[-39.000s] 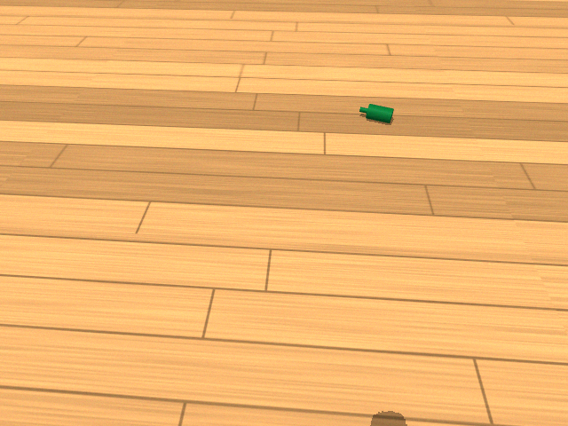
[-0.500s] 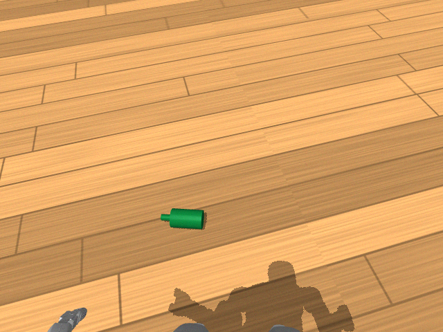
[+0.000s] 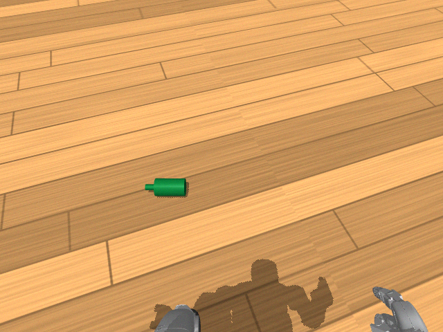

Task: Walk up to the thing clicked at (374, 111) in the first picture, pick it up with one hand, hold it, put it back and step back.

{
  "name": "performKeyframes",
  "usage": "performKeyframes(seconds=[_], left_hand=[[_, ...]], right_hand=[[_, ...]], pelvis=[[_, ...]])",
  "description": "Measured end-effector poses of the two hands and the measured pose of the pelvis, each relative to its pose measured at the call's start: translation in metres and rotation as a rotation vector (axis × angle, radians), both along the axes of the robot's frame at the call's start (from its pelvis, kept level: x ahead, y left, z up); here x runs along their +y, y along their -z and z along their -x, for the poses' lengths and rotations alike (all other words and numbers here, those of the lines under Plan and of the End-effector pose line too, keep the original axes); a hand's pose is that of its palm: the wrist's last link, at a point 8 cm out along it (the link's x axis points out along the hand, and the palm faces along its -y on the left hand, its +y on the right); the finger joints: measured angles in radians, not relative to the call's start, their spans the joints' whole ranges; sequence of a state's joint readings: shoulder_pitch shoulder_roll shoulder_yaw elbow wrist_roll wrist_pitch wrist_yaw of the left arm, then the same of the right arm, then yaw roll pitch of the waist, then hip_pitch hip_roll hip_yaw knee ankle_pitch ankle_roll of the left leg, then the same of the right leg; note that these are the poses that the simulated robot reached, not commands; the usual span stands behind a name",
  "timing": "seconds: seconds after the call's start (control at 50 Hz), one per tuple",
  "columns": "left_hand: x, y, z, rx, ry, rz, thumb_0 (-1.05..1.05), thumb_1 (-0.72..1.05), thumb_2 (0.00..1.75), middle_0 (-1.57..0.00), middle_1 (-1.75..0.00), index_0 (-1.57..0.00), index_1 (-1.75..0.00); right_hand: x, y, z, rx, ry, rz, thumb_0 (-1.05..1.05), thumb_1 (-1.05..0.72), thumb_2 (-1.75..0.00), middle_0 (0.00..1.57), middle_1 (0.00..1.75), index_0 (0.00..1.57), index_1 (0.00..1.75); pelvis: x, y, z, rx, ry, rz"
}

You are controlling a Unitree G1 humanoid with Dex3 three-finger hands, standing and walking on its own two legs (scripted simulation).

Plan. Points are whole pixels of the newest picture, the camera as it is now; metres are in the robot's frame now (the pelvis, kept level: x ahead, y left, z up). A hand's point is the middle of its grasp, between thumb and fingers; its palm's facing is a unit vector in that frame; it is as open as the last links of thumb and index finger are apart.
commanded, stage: step back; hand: left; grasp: from above
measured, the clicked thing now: (165, 187) +0.80 +0.31 -0.70
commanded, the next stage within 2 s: stand in 1.72 s
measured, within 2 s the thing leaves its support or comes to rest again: neither
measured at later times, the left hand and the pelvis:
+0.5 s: hand out of the picture -0.06 +0.26 -0.13, palm faces +0.10 -0.92 -0.37, open 7.4 cm; pelvis -0.17 -0.02 +0.01, yaw +5 degrees
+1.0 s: hand out of the picture -0.25 +0.24 -0.13, palm faces +0.11 -0.91 -0.40, open 7.4 cm; pelvis -0.25 -0.04 +0.01, yaw +5 degrees
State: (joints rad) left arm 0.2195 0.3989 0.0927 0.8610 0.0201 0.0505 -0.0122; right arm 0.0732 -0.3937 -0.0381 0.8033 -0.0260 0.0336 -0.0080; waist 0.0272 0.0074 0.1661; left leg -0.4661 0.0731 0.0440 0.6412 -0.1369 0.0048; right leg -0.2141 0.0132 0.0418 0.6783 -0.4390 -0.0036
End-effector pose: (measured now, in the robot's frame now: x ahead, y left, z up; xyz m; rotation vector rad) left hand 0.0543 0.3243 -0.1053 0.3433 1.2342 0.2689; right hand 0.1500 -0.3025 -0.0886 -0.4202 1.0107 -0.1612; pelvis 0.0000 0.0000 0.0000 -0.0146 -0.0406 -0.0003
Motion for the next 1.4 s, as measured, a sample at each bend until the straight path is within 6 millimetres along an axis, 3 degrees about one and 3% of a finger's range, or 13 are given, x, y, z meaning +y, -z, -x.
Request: performKeyframes(seconds=[0.08, 0.14, 0.26, 0.36, 0.5, 0.6, 0.68, 0.78, 0.86, 1.0, 1.12, 1.26, 1.4], left_hand=[[-0.017, -0.013, 0.049, 0.028, -0.017, -0.006, 0.0, 0.91, 0.9, -0.2, -0.3, -0.2, -0.3], [-0.022, -0.023, 0.073, 0.035, -0.033, -0.021, 0.0, 0.91, 0.9, -0.2, -0.3, -0.21, -0.3], [-0.017, -0.028, 0.082, -0.064, -0.021, -0.052, 0.01, 0.9, 0.9, -0.2, -0.3, -0.21, -0.3], [-0.008, -0.013, 0.088, -0.158, -0.022, -0.031, 0.0, 0.9, 0.9, -0.2, -0.3, -0.21, -0.3], [-0.024, -0.011, 0.13, -0.148, -0.027, 0.019, 0.0, 0.91, 0.9, -0.2, -0.3, -0.2, -0.3], [-0.038, -0.006, 0.18, -0.093, 0.003, 0.024, 0.0, 0.91, 0.9, -0.2, -0.3, -0.2, -0.3], [-0.053, -0.002, 0.229, -0.034, -0.003, 0.007, 0.0, 0.91, 0.9, -0.2, -0.3, -0.2, -0.3], [-0.065, -0.014, 0.287, 0.02, -0.06, 0.0, 0.0, 0.91, 0.9, -0.2, -0.3, -0.21, -0.3], [-0.062, -0.02, 0.31, 0.023, -0.089, -0.01, 0.01, 0.9, 0.9, -0.2, -0.3, -0.21, -0.3], [-0.045, -0.014, 0.314, 0.018, -0.111, -0.007, 0.01, 0.9, 0.9, -0.2, -0.3, -0.2, -0.3], [-0.048, -0.019, 0.284, -0.017, -0.069, -0.004, 0.01, 0.91, 0.9, -0.2, -0.3, -0.2, -0.3], [-0.069, -0.025, 0.253, -0.103, -0.056, -0.023, 0.0, 0.91, 0.9, -0.2, -0.3, -0.2, -0.3], [-0.076, -0.028, 0.24, -0.113, -0.083, -0.002, 0.0, 0.9, 0.9, -0.2, -0.3, -0.21, -0.3]], right_hand=[[-0.017, 0.007, 0.044, 0.053, 0.046, -0.011, 0.0, -0.9, -0.9, 0.2, 0.3, 0.2, 0.3], [-0.023, 0.007, 0.078, 0.099, 0.056, -0.016, 0.0, -0.9, -0.9, 0.2, 0.3, 0.2, 0.3], [-0.026, 0.013, 0.144, 0.205, 0.036, 0.008, 0.0, -0.9, -0.9, 0.2, 0.3, 0.2, 0.3], [-0.014, 0.016, 0.183, 0.232, 0.005, 0.024, 0.0, -0.9, -0.9, 0.2, 0.3, 0.2, 0.3], [-0.013, -0.004, 0.212, 0.152, -0.015, 0.023, 0.0, -0.9, -0.9, 0.21, 0.3, 0.21, 0.3], [-0.029, -0.01, 0.221, 0.047, -0.016, 0.022, 0.0, -0.9, -0.9, 0.21, 0.3, 0.21, 0.3], [-0.053, -0.001, 0.24, 0.013, 0.003, 0.01, 0.0, -0.9, -0.9, 0.21, 0.3, 0.21, 0.3], [-0.067, 0.003, 0.28, 0.085, 0.035, -0.007, 0.0, -0.9, -0.9, 0.2, 0.3, 0.2, 0.3], [-0.068, 0.009, 0.308, 0.165, 0.025, -0.012, 0.0, -0.9, -0.9, 0.2, 0.3, 0.2, 0.3], [-0.046, 0.014, 0.327, 0.216, 0.013, -0.034, 0.0, -0.9, -0.9, 0.2, 0.3, 0.2, 0.3], [-0.043, 0.008, 0.325, 0.166, 0.021, -0.066, 0.0, -0.9, -0.9, 0.2, 0.3, 0.21, 0.3], [-0.063, 0.017, 0.304, 0.18, 0.033, -0.06, 0.0, -0.9, -0.9, 0.2, 0.3, 0.2, 0.3], [-0.064, 0.012, 0.273, 0.193, -0.013, -0.039, 0.0, -0.9, -0.9, 0.2, 0.3, 0.2, 0.3]], pelvis=[[-0.01, -0.006, 0.027, -0.007, -0.009, -0.021], [-0.013, -0.014, 0.043, 0.0, -0.023, -0.045], [-0.014, -0.012, 0.082, 0.012, -0.077, -0.039], [-0.011, -0.002, 0.123, -0.008, -0.112, -0.057], [-0.02, -0.013, 0.172, -0.002, -0.094, -0.006], [-0.033, -0.01, 0.206, 0.006, -0.046, -0.004], [-0.048, -0.003, 0.23, -0.007, -0.029, 0.017], [-0.056, -0.012, 0.243, -0.003, -0.031, -0.021], [-0.054, -0.015, 0.249, 0.001, -0.063, -0.023], [-0.045, -0.013, 0.254, -0.004, -0.094, -0.05], [-0.052, -0.017, 0.252, 0.001, -0.084, -0.037], [-0.069, -0.015, 0.238, -0.003, -0.098, -0.015], [-0.065, -0.02, 0.219, 0.001, -0.125, -0.022]])
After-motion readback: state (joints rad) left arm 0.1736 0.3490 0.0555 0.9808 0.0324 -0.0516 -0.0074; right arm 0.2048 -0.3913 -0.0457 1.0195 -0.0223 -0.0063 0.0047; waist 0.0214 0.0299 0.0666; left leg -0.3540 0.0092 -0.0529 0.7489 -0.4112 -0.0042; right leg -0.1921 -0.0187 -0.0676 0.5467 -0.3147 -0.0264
